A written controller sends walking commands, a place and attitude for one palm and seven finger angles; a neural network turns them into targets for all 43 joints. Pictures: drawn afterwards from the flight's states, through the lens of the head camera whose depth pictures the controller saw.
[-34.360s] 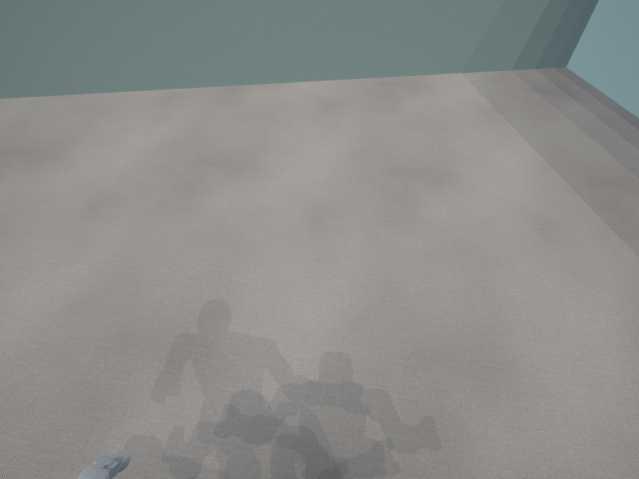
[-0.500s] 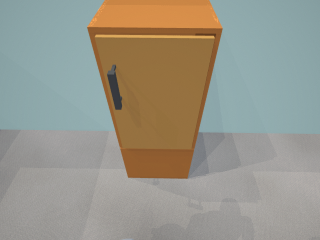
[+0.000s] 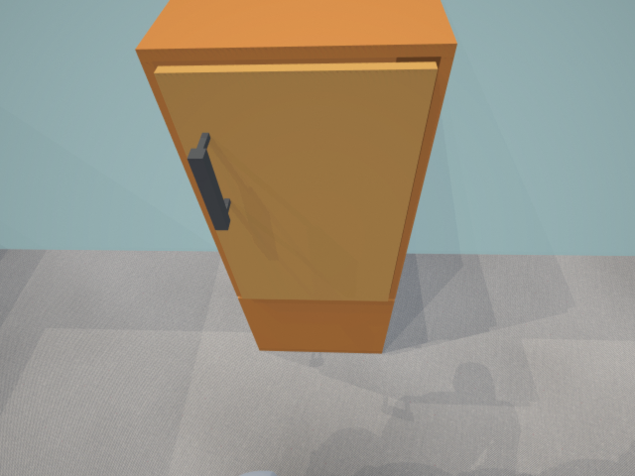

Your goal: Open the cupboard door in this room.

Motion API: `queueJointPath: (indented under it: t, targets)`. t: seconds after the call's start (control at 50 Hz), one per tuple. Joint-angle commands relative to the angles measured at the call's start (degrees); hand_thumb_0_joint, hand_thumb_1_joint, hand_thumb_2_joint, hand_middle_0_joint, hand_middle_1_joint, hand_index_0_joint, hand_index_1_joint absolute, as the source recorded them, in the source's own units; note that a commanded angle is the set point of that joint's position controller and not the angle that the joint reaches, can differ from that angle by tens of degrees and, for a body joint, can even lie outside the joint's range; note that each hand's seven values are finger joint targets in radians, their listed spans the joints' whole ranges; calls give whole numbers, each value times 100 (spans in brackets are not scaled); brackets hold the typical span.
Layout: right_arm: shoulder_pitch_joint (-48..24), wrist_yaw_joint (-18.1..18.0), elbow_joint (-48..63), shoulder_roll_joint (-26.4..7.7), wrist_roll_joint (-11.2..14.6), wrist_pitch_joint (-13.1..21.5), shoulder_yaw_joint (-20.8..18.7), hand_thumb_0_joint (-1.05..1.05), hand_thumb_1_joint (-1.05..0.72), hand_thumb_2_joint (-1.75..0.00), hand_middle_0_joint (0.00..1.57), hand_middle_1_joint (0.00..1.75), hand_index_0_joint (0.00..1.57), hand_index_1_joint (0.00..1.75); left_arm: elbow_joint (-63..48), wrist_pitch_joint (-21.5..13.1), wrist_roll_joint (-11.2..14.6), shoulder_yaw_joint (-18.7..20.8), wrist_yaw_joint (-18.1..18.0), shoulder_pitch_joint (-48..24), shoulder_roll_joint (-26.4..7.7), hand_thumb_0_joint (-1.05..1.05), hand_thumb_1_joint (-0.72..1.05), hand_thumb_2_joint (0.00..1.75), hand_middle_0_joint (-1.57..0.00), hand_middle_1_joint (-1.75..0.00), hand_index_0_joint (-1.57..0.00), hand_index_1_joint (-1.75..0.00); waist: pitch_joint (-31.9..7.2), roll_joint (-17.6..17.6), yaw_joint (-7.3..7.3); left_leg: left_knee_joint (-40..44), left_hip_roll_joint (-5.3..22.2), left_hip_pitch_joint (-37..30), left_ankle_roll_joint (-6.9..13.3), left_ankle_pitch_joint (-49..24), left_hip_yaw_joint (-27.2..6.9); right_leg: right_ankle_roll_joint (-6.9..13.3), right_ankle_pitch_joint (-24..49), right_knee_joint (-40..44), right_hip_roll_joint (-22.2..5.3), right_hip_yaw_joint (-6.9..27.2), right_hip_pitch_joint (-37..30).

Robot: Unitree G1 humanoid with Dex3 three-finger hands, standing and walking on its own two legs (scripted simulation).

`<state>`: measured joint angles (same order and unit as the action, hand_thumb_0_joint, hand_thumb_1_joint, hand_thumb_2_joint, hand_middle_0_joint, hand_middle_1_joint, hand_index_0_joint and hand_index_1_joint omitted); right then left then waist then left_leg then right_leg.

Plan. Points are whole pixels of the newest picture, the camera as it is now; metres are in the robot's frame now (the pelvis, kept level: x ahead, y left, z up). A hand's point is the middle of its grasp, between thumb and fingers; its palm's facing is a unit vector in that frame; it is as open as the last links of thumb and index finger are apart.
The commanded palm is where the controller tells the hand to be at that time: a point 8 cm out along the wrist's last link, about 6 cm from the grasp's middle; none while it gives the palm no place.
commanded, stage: come to a stop and stand still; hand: left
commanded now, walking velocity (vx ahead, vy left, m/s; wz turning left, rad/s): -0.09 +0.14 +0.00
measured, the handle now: (214, 183) +0.51 +0.20 +0.05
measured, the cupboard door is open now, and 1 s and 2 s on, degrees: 0 0 0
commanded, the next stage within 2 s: look again from close up in 0.94 s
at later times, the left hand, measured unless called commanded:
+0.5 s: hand out of the picture -0.03 +0.21 -0.17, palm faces +0.07 -0.98 -0.20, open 7.4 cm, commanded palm none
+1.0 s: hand out of the picture -0.12 +0.18 -0.16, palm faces +0.06 -0.99 -0.16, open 7.4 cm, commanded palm none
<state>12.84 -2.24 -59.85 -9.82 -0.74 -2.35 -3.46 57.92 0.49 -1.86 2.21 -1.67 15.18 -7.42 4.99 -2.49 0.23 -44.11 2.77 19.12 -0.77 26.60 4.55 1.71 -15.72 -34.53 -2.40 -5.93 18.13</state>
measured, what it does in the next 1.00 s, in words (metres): steps on the spot: left foot, then right foot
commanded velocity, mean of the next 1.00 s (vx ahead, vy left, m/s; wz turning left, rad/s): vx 0.00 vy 0.01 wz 0.00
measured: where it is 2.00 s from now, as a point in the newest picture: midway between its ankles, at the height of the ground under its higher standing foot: outside the picture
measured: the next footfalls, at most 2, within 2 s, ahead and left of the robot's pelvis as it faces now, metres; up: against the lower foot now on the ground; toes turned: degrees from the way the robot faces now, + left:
left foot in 0.24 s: -0.01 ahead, +0.12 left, +0.00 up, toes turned +5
right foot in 0.46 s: -0.03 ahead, -0.10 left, +0.00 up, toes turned -2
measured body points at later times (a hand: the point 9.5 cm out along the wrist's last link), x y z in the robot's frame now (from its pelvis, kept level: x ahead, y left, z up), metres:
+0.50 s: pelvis -0.05 +0.03 +0.01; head -0.04 +0.03 +0.46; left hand -0.03 +0.26 -0.15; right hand +0.00 -0.20 -0.15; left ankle -0.05 +0.11 -0.73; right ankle -0.07 -0.09 -0.73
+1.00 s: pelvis -0.08 +0.03 +0.01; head -0.08 +0.03 +0.46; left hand -0.12 +0.23 -0.15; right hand -0.12 -0.18 -0.15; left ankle -0.05 +0.11 -0.73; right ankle -0.07 -0.09 -0.73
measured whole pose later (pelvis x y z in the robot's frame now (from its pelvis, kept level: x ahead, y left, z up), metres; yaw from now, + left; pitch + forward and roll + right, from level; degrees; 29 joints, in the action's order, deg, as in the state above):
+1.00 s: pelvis -0.08 +0.03 +0.01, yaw +1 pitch -1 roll +0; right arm 19.8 -1.4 -65.9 -6.9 -1.2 -1.1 -0.6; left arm 64.8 0.3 -1.3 0.7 -2.1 20.2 -6.0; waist 0.9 0.1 0.2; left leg -23.5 -1.2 12.7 3.1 9.7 5.6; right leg -0.6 -12.1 -24.9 -1.9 -2.7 11.5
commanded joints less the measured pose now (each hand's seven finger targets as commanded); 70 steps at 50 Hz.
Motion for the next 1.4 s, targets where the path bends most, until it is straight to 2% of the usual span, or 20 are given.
queueJointPath:
  t: [0.0, 0.12, 0.16, 0.2, 0.24, 0.26, 0.28, 0.36, 0.42, 0.46, 0.48, 0.52, 0.6, 0.76, 1.0, 1.02, 1.04, 1.08, 1.18, 1.38]
  targets:
    - [346, 54, 208, -168, 38, -34, -70, 0, -90, -90, 20, 30, 20, 30, -290, -115, 40, 160, -116, 217, -888, 0, 90, 90, -20, -30, -20, -30, -783, 1207, -1, -1502, -101, 584, -116, 317, -407, 940, 4481, 1139, -1561, 1314, -1108]
    - [52, 113, 325, -166, 31, -15, -34, 0, -90, -90, 20, 30, 20, 30, -332, -29, -8, 303, -136, 80, -1124, 0, 90, 90, -20, -30, -20, -30, -634, 942, -170, -149, -91, 144, -128, 183, -320, 1036, 2989, 1363, -1675, 1432, -917]
    - [371, 117, 269, -147, 23, 24, -14, 0, -90, -90, 20, 30, 20, 30, -354, 3, 3, 310, -112, -75, -1159, 0, 90, 90, -20, -30, -20, -30, -713, 979, -34, 891, -142, -379, -82, -346, -186, 824, 2168, 1272, -1515, 1424, -689]
    - [743, 106, 156, -218, 11, 69, -14, 0, -90, -90, 20, 30, 20, 30, -371, 57, 75, 278, -66, -202, -1043, 0, 90, 90, -20, -30, -20, -30, -700, 767, 129, 2049, -123, -1290, 10, -1309, -187, 365, 975, 984, -1063, 1071, -79]
    - [416, 77, 394, -833, -81, 113, -95, 0, -90, -90, 20, 30, 20, 30, -510, 118, 134, 181, -19, -176, -552, 0, 90, 90, -20, -30, -20, -30, -319, -1200, -4, 3074, 1347, -631, 645, -1400, -1835, -236, -583, -9, -120, 216, 471]
    - [-14, 79, 526, -851, -106, 94, -56, 0, -90, -90, 20, 30, 20, 30, -489, 122, 103, 167, -17, -283, -551, 0, 90, 90, -20, -30, -20, -30, -148, -1033, -76, 3267, 1525, 243, 920, -1153, -1821, -247, -820, -467, -120, 328, -92]
    - [-293, 76, 530, -665, -105, 136, 1, 0, -90, -90, 20, 30, 20, 30, -373, 177, 39, 163, -25, -288, -568, 0, 90, 90, -20, -30, -20, -30, -57, -1035, -116, 3479, 1303, 550, 930, -886, -1623, -240, -828, -903, -144, 443, -322]
    - [-230, 24, 451, -622, -89, 192, 45, 0, -90, -90, 20, 30, 20, 30, -158, 124, 35, 66, 26, 34, -404, 0, 90, 90, -20, -30, -20, -30, -45, -345, -188, 3043, 1013, -160, 900, -1900, -1184, -260, -623, -636, -95, 464, -148]
    - [98, 11, 277, -604, -15, 250, 54, 0, -90, -90, 20, 30, 20, 30, 14, -29, 74, 9, 1, 242, -455, 0, 90, 90, -20, -30, -20, -30, -559, 75, -168, 2252, 665, -1086, 609, -3211, -893, -288, 665, 1181, -119, 507, -640]
    - [319, 25, 207, -424, 46, 289, 98, 0, -90, -90, 20, 30, 20, 30, 107, -105, 101, -7, -57, 289, -667, 0, 90, 90, -20, -30, -20, -30, -769, 388, -6, 2117, 382, -925, 300, -2902, -683, -82, 1916, 1218, -598, 1021, -1126]
    - [323, 42, 172, -405, 47, 292, 111, 0, -90, -90, 20, 30, 20, 30, 132, -100, 114, -28, -61, 258, -714, 0, 90, 90, -20, -30, -20, -30, -665, 215, 29, 2268, 333, -960, 245, -2638, -675, -49, 1867, 1189, -690, 950, -1010]
    - [335, 45, 60, -439, 20, 259, 121, 0, -90, -90, 20, 30, 20, 30, 215, -110, 103, -46, -70, 228, -637, 0, 90, 90, -20, -30, -20, -30, -795, 656, 42, 2205, 374, -1137, 231, -2763, -620, -71, 1747, 1139, -508, 890, -1003]
    - [336, 63, -95, -442, 7, 211, 176, 0, -90, -90, 20, 30, 20, 30, 298, -54, 108, -100, -51, 210, -559, 0, 90, 90, -20, -30, -20, -30, 23, 407, 38, 2749, 368, -752, 228, -1168, -731, -123, 111, 1573, -412, 902, -454]
    - [623, 90, -266, -398, -29, 151, 178, 0, -90, -90, 20, 30, 20, 30, 437, -37, 80, -83, -48, 589, -516, 0, 90, 90, -20, -30, -20, -30, 282, 207, -6, 3024, 308, -257, 249, -77, -881, -131, -710, 1689, -320, 880, -276]
    - [976, 52, -407, -168, -12, 219, 198, 0, -90, -90, 20, 30, 20, 30, 566, -108, 92, -114, -73, 916, -270, 0, 90, 90, -20, -30, -20, -30, 151, 255, -2, 2899, 343, -295, 257, -475, -863, -72, -215, 1516, -313, 868, -279]
    - [600, 140, 317, -1016, -30, 326, 172, 0, -90, -90, 20, 30, 20, 30, -3, -215, -36, -198, -68, 492, -1366, 0, 90, 90, -20, -30, -20, -30, 675, 756, 153, 2565, 103, -91, 151, -1280, -805, 31, 167, 1127, -140, 514, -177]
    - [529, 74, 461, -915, -81, 482, 78, 0, -90, -90, 20, 30, 20, 30, -33, -228, 31, -54, -101, 648, -935, 0, 90, 90, -20, -30, -20, -30, -402, 561, -41, 2228, 326, -159, 290, -853, -1030, 44, -218, 967, -357, 750, -423]
    - [678, 25, 364, -657, -60, 477, 84, 0, -90, -90, 20, 30, 20, 30, -22, -226, 41, -100, -107, 712, -776, 0, 90, 90, -20, -30, -20, -30, -857, 145, 60, 2052, 278, -336, 343, -1040, -986, 109, 10, 943, -409, 777, -550]
    - [805, 41, 526, -485, -44, 335, 86, 0, -90, -90, 20, 30, 20, 30, -246, -138, 35, -73, -108, 782, -713, 0, 90, 90, -20, -30, -20, -30, -163, 136, 79, 1946, 223, 127, 370, -828, -915, 142, -226, 1033, -365, 845, -127]
    - [435, 105, 611, -788, -18, 373, 97, 0, -90, -90, 20, 30, 20, 30, -439, -185, 58, -62, -73, 582, -993, 0, 90, 90, -20, -30, -20, -30, 31, 231, -8, 2218, 271, -114, 355, -1209, -850, 60, 311, 1201, -345, 866, -257]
